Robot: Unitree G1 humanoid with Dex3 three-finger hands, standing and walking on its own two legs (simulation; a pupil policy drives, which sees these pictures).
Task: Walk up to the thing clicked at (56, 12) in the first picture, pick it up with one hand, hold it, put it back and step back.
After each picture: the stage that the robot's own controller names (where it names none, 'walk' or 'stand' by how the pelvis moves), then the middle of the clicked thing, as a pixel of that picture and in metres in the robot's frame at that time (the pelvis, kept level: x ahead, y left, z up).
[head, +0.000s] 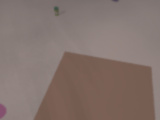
stand; (56, 11) +2.13 +0.39 -0.72
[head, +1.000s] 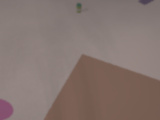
walk; (78, 8) +2.00 +0.17 -0.70
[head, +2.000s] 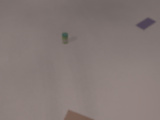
walk; (65, 38) +1.39 +0.20 -0.69
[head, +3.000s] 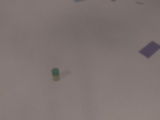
walk; (55, 74) +0.92 +0.22 -0.71
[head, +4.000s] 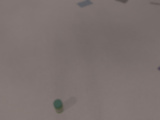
walk; (58, 106) +0.57 +0.21 -0.70
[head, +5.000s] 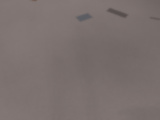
stand; out of the picture +0.40 +0.19 -0.71
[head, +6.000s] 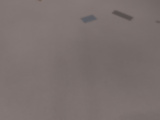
stand; out of the picture +0.38 +0.18 -0.71
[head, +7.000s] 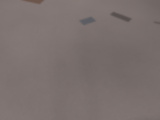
stand; out of the picture +0.39 +0.18 -0.72
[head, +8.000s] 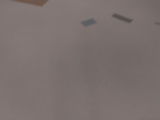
stand; out of the picture +0.39 +0.19 -0.73
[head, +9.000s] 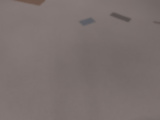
stand; out of the picture +0.39 +0.19 -0.73
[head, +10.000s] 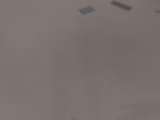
go down; out of the picture +0.39 +0.19 -0.72
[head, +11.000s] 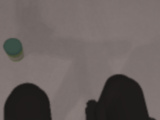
go down; (14, 50) +0.49 +0.21 -0.30
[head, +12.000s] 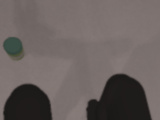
close in; (14, 49) +0.48 +0.20 -0.29
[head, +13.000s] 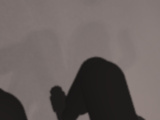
close in; out of the picture +0.47 +0.25 -0.23
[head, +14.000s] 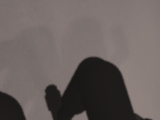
close; out of the picture +0.46 +0.26 -0.24
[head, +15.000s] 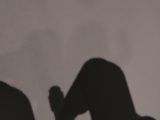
lift; out of the picture +0.43 +0.22 -0.24
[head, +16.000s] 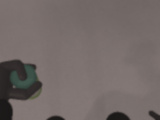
lift; (27, 83) +0.35 +0.18 -0.02
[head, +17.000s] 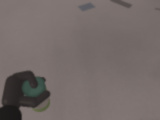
hold; (37, 95) +0.32 +0.16 +0.00
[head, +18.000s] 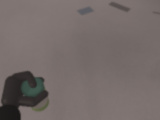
hold; (36, 94) +0.33 +0.17 -0.01
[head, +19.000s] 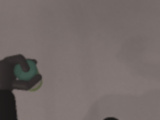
crouch; (29, 76) +0.39 +0.17 -0.07
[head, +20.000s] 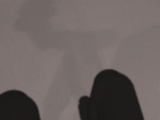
lower; out of the picture +0.52 +0.24 -0.12
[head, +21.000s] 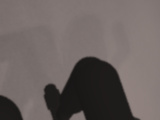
lower; out of the picture +0.46 +0.26 -0.25
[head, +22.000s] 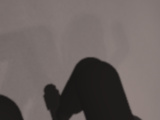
lower; out of the picture +0.46 +0.27 -0.25
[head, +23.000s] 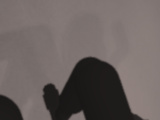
lower; out of the picture +0.46 +0.26 -0.25
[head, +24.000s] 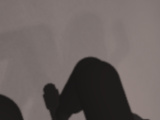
lower; out of the picture +0.46 +0.26 -0.25
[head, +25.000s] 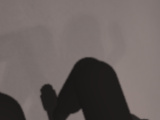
open; out of the picture +0.46 +0.24 -0.26
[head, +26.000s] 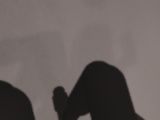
stand; out of the picture +0.46 +0.23 -0.25
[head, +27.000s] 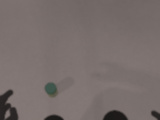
walk; (51, 90) +0.44 +0.16 -0.52
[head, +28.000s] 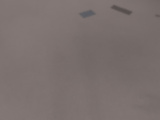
stand; out of the picture +0.39 +0.16 -0.66
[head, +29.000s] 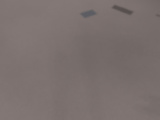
stand; out of the picture +0.41 +0.16 -0.67
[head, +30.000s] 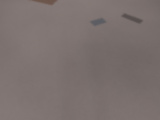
stand; out of the picture +0.40 +0.15 -0.72
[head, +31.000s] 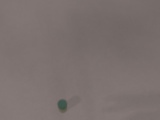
walk; (62, 106) +0.48 +0.11 -0.71
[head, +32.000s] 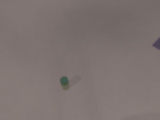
walk; (64, 83) +0.72 +0.20 -0.70
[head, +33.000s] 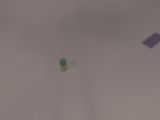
stand; (63, 65) +1.04 +0.20 -0.70
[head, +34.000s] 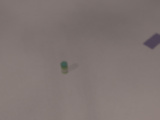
stand; (64, 67) +1.02 +0.19 -0.72
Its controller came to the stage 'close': yes
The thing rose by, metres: 0.71
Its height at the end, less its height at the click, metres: +0.00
